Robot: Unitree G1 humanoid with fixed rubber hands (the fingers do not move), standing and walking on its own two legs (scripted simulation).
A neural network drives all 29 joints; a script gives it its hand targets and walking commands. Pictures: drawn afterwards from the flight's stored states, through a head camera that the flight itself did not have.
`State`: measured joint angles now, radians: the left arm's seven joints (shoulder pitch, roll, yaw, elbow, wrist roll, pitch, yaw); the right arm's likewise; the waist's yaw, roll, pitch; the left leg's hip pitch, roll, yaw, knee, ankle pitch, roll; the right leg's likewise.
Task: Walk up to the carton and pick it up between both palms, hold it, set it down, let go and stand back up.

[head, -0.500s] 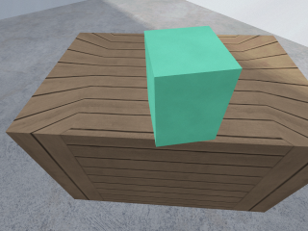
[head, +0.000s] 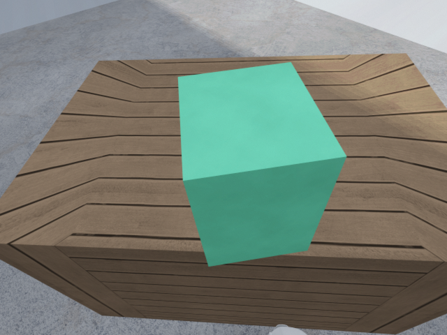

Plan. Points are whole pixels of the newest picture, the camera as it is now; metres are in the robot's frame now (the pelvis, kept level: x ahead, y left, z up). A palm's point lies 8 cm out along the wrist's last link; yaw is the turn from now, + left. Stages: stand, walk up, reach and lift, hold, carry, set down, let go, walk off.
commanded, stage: walk up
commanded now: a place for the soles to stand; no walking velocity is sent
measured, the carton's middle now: (247, 170) +0.38 -0.02 +0.09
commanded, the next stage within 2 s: none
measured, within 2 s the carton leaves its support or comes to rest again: neither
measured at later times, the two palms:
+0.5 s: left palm out of the picture +0.05 +0.33 -0.13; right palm out of the picture +0.07 -0.29 -0.10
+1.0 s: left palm out of the picture +0.03 +0.34 -0.11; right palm out of the picture +0.07 -0.28 -0.12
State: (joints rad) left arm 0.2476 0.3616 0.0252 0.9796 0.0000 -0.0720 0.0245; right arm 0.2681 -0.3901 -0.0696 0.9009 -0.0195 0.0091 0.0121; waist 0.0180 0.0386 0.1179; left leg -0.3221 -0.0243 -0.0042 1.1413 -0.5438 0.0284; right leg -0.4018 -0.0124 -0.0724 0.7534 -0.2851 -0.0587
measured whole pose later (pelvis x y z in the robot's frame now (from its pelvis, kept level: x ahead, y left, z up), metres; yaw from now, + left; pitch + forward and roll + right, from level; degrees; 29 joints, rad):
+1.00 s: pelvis -0.03 +0.03 -0.01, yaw +0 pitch -5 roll +0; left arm 0.17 0.36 0.02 0.98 0.00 -0.02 0.01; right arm 0.15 -0.39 -0.07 0.93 -0.02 0.02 0.01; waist 0.02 0.05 0.14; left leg -0.36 -0.03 -0.08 0.83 -0.38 0.00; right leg -0.39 -0.03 -0.03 0.79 -0.31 -0.01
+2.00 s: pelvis -0.04 +0.03 -0.01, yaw +0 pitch -5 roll +0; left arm 0.15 0.36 0.02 0.98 0.00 0.01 0.00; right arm 0.14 -0.39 -0.07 0.93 -0.02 0.02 0.00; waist 0.02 0.02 0.15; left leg -0.34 -0.03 -0.08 0.83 -0.39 0.00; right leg -0.39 -0.03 -0.02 0.78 -0.30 0.00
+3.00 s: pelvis -0.05 +0.02 +0.00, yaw +1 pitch -4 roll +0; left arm 0.12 0.36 0.02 0.98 0.00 0.00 0.00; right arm 0.08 -0.39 -0.05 1.01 -0.02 -0.01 0.00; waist 0.02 -0.01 0.13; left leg -0.31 -0.02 -0.09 0.72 -0.33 -0.02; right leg -0.30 -0.01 0.02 0.74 -0.36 0.01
